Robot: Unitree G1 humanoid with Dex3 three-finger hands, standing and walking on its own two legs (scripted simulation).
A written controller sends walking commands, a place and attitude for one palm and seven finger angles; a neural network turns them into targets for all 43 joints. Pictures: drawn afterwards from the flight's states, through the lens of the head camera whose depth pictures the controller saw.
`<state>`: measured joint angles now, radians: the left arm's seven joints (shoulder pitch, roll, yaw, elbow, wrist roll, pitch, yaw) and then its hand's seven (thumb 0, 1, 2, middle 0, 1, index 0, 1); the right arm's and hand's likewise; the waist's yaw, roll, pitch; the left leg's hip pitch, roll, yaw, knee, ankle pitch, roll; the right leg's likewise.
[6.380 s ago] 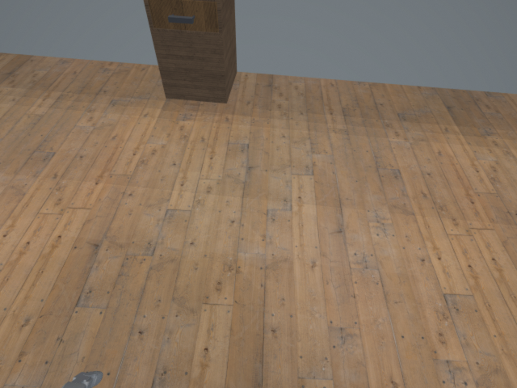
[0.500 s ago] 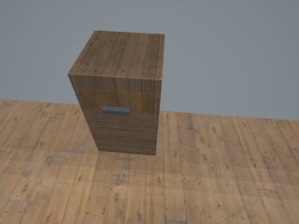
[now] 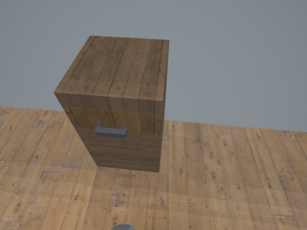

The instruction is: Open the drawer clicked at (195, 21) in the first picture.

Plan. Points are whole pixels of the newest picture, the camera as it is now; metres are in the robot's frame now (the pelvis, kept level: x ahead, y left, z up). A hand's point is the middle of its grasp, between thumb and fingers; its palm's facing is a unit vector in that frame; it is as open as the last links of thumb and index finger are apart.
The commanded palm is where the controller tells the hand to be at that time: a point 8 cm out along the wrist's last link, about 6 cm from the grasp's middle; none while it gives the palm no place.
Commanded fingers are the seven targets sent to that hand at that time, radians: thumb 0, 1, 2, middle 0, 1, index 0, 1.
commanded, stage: come to a stop and stand still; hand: left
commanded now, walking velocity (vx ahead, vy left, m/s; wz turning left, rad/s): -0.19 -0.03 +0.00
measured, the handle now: (112, 128) +0.54 +0.23 -0.22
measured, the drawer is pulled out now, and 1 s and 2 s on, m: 0.00 0.00 0.00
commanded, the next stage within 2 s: look again from close up in 0.94 s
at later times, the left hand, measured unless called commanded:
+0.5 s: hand out of the picture +0.06 +0.18 -0.16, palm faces +0.01 -0.95 -0.30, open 7.4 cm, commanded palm none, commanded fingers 0.00 0.90 0.90 -0.20 -0.30 -0.20 -0.30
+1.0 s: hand out of the picture -0.03 +0.12 -0.17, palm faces +0.03 -0.98 -0.20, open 7.3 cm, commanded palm none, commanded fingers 0.00 0.90 0.90 -0.20 -0.30 -0.20 -0.30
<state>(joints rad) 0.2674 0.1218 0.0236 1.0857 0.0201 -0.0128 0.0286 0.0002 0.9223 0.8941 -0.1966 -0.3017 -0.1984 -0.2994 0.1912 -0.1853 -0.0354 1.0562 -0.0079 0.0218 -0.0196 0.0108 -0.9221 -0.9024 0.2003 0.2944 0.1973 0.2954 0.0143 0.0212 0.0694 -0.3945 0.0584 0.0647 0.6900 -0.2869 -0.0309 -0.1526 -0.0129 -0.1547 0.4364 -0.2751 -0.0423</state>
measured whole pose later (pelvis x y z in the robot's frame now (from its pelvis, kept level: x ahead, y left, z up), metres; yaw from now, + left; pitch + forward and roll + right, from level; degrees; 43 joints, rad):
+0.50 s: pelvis -0.02 -0.03 -0.01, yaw +0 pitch -1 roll +1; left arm 0.18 0.20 0.04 1.00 0.02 0.03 0.03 0.00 0.91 0.89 -0.19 -0.30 -0.19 -0.30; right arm 0.17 -0.19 -0.05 1.02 -0.01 0.06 -0.01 0.01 -0.90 -0.90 0.20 0.29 0.20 0.30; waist -0.02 0.04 0.06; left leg -0.35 0.05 0.05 0.58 -0.30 -0.02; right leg -0.21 -0.02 -0.04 0.57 -0.34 -0.02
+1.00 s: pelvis -0.03 -0.05 +0.00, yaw +0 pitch -1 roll +0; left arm 0.26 0.14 0.01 1.14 0.00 0.01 0.02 0.00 0.91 0.89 -0.20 -0.30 -0.20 -0.30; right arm 0.29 -0.13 0.00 1.14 -0.01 0.02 -0.04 0.01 -0.91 -0.90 0.20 0.29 0.20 0.30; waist -0.01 0.02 0.04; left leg -0.16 0.07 0.01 0.40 -0.22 -0.06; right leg -0.16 0.04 -0.07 0.42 -0.25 -0.06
